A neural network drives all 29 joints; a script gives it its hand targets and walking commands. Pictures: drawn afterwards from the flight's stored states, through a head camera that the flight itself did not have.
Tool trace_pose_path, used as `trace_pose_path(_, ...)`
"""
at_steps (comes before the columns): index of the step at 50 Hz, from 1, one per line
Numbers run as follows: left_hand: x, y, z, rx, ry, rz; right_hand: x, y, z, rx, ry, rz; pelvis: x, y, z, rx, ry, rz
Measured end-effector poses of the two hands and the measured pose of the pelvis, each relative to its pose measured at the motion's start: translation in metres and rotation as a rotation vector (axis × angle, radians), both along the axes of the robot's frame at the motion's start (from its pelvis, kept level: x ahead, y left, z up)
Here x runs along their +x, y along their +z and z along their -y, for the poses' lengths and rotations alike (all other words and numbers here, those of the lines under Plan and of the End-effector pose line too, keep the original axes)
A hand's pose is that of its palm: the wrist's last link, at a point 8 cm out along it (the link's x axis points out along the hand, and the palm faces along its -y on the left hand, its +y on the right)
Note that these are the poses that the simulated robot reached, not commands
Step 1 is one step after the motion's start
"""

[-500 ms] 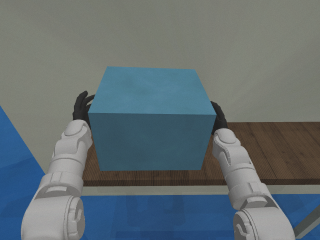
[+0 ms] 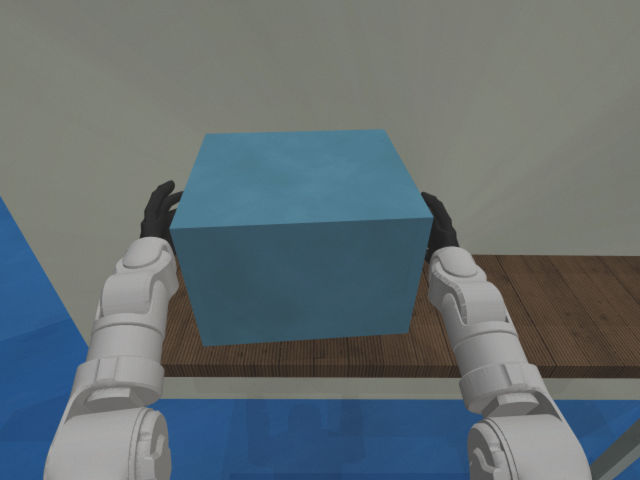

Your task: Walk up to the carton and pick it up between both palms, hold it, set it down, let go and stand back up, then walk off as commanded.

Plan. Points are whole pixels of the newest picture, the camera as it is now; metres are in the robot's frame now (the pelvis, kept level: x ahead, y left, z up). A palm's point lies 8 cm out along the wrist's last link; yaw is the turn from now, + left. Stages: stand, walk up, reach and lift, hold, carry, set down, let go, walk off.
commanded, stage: hold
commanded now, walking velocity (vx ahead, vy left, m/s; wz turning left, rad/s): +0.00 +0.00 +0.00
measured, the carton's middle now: (301, 228) +0.43 +0.03 +0.16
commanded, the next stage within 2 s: none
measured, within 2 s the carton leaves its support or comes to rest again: neither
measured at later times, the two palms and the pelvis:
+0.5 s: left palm (164, 239) +0.37 +0.20 +0.19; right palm (447, 255) +0.37 -0.16 +0.16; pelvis +0.00 +0.00 +0.00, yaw +0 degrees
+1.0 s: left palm (151, 240) +0.35 +0.20 +0.20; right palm (451, 248) +0.35 -0.15 +0.18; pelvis -0.01 +0.00 +0.00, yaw +0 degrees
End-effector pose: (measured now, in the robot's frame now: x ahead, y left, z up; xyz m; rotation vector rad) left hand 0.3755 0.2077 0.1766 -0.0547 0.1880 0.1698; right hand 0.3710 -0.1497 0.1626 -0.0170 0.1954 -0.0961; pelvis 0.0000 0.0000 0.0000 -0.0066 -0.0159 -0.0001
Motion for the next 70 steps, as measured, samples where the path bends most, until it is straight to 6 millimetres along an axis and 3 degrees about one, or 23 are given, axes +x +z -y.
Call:
trace_pose_path(8,-0.004,0.009,0.009,0.018,-0.002,0.005,-0.006,-0.001,0.008,0.000,-0.001,0.006,-0.005,0.000,0.001,0.000,0.000,0.007)
trace_pose_path(23,-0.004,0.007,0.010,0.022,-0.002,-0.010,-0.005,-0.005,0.009,0.009,0.003,-0.008,-0.005,0.000,0.003,0.002,0.000,0.007)
trace_pose_path(44,-0.023,0.024,0.004,0.044,0.019,0.023,-0.015,0.021,0.004,0.015,0.011,0.037,-0.010,0.000,0.002,0.002,0.000,0.025)
trace_pose_path(70,-0.027,0.025,0.005,0.050,0.016,0.004,-0.020,0.019,0.004,0.014,0.013,0.024,-0.013,0.000,0.002,0.002,0.000,0.033)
